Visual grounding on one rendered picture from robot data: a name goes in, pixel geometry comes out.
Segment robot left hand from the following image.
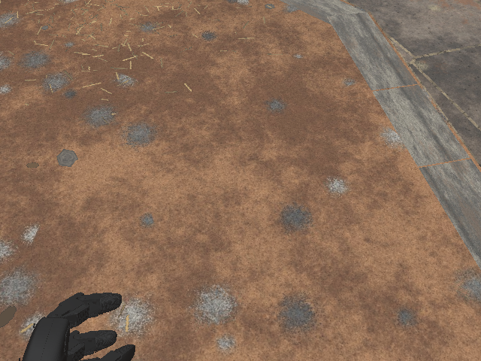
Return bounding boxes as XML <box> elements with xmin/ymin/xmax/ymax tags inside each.
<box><xmin>19</xmin><ymin>292</ymin><xmax>135</xmax><ymax>361</ymax></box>

